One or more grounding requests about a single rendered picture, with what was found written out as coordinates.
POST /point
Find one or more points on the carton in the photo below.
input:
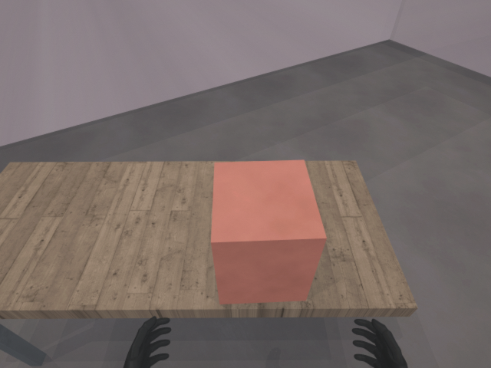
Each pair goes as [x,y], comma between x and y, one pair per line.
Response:
[267,234]

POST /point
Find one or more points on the robot right hand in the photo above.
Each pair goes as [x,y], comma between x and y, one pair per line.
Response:
[386,351]

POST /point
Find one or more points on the table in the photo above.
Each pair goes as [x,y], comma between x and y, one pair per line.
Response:
[133,240]

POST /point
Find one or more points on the robot left hand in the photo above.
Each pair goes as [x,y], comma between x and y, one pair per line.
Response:
[141,348]

